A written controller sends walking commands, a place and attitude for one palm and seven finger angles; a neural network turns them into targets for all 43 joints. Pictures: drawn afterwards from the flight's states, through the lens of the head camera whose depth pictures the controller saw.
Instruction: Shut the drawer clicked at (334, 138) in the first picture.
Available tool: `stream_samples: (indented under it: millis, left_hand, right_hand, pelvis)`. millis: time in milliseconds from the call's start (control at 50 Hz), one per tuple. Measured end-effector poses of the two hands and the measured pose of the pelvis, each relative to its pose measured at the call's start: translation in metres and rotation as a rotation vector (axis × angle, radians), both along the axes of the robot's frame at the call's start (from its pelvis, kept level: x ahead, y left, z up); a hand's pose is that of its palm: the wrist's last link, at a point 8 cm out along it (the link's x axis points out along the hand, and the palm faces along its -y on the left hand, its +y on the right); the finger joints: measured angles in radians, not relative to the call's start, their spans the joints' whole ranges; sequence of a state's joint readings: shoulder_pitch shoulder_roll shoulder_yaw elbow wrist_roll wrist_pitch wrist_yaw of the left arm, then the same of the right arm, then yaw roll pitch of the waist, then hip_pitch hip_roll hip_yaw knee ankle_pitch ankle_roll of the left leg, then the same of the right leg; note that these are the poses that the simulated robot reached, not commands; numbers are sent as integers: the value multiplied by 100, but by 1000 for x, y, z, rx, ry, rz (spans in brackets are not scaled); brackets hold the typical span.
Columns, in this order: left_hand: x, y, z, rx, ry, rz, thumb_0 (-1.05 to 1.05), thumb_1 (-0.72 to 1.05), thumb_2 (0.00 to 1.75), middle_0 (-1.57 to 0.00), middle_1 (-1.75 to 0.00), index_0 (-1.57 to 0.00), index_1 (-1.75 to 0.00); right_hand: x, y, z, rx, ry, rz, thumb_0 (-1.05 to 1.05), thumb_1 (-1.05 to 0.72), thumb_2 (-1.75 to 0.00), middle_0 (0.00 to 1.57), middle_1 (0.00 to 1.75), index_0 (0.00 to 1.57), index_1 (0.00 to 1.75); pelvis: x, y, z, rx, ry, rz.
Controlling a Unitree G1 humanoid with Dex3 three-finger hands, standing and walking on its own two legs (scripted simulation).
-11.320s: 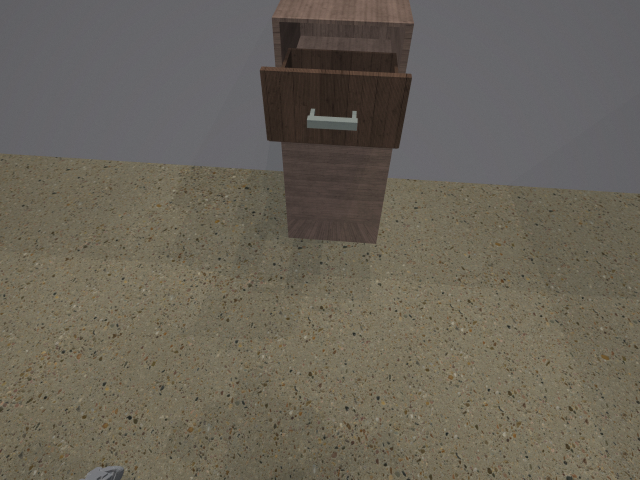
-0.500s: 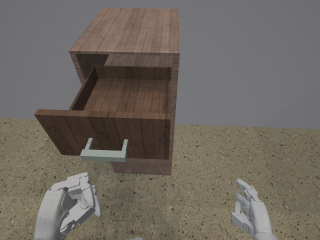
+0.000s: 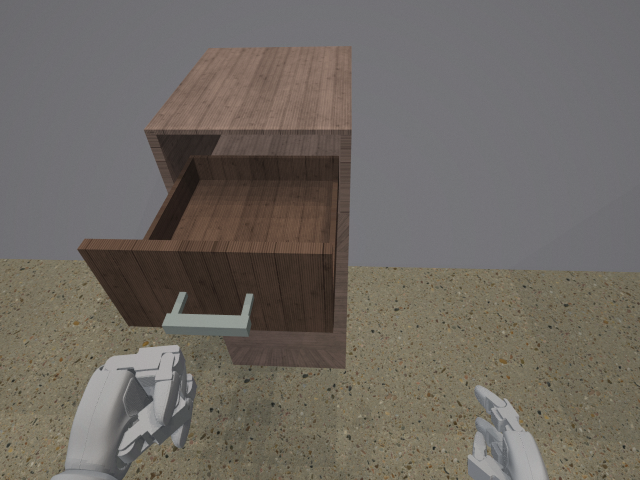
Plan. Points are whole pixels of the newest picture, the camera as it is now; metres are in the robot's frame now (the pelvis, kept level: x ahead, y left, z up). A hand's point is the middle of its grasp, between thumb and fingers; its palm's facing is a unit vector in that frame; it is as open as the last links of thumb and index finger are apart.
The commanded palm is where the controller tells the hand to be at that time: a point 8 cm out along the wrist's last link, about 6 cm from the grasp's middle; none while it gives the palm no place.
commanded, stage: raise the hand and make a fist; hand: left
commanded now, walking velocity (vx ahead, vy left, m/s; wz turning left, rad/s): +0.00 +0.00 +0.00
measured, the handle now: (211, 312) +0.33 +0.18 +0.04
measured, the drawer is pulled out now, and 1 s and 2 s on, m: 0.30 0.30 0.30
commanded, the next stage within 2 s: bring the fist close to the handle in 0.22 s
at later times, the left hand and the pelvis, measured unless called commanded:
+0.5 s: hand (189, 407) +0.17 +0.14 +0.11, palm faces +0.05 -1.00 -0.07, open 3.3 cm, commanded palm +0.13 +0.19 +0.12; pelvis +0.01 -0.03 +0.00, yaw +1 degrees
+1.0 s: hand (209, 385) +0.21 +0.15 +0.07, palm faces +0.01 -1.00 -0.04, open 3.3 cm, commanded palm +0.18 +0.20 +0.07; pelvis +0.00 -0.01 -0.01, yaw -1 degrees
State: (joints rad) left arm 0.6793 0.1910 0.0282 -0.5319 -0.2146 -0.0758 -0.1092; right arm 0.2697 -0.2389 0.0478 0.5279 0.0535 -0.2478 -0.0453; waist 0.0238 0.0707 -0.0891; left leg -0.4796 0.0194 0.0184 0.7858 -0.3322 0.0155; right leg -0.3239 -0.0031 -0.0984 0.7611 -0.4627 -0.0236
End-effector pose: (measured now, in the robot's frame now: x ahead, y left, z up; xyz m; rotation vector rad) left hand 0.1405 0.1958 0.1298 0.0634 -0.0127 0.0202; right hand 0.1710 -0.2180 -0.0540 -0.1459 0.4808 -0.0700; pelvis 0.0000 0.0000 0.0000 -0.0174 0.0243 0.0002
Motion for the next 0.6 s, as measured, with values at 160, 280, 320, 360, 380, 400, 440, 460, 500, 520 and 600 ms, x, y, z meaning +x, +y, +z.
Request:
stream_samples:
  millis: [160,280,320,360,380,400,440,460,500,520,600]
  left_hand:
    - [6,-4,2,18,-14,11,2,90,90,-140,-160,-140,-160]
    - [4,-2,3,28,-1,23,2,90,90,-140,-160,-140,-160]
    - [2,-2,2,27,4,26,2,90,90,-140,-160,-140,-160]
    - [0,-2,2,26,5,28,2,90,90,-140,-160,-140,-160]
    - [0,-2,1,23,5,29,2,90,90,-140,-160,-140,-160]
    - [0,-2,0,21,5,30,2,90,90,-140,-160,-140,-160]
    - [1,-2,-4,15,9,33,2,90,90,-140,-160,-140,-160]
    - [1,-1,-6,12,12,34,2,90,90,-140,-160,-140,-160]
    - [3,-1,-11,5,20,34,2,90,90,-140,-160,-140,-160]
    - [4,-1,-14,3,23,32,2,90,90,-140,-160,-140,-160]
    - [9,-3,-21,-5,27,17,2,90,90,-140,-160,-140,-160]
  right_hand:
    - [6,-15,1,-4,-21,-8,1,-90,-90,20,30,20,30]
    - [17,-21,4,10,-42,-15,1,-90,-90,20,30,20,30]
    - [21,-22,6,12,-55,-12,1,-90,-90,20,30,20,30]
    - [25,-23,7,13,-66,-9,1,-90,-90,20,30,20,30]
    - [26,-23,8,12,-70,-6,1,-90,-90,20,30,20,30]
    - [28,-24,8,10,-73,-3,1,-90,-90,20,30,20,30]
    - [30,-24,8,5,-73,3,1,-90,-90,20,30,20,30]
    - [31,-25,8,3,-72,6,1,-90,-90,20,30,20,30]
    - [31,-25,8,-2,-68,9,1,-90,-90,20,30,20,30]
    - [31,-26,8,-5,-65,10,1,-90,-90,20,30,20,30]
    - [27,-28,5,-13,-49,6,1,-90,-90,20,30,20,30]
  pelvis:
    - [5,-11,2,7,2,2]
    - [12,-19,3,14,2,1]
    - [13,-21,4,15,0,3]
    - [14,-22,4,16,0,4]
    - [14,-23,4,16,0,6]
    - [14,-24,4,16,-1,8]
    - [14,-24,4,16,0,10]
    - [14,-25,4,16,1,11]
    - [13,-25,4,17,4,12]
    - [13,-25,3,17,5,12]
    - [11,-25,3,17,12,11]
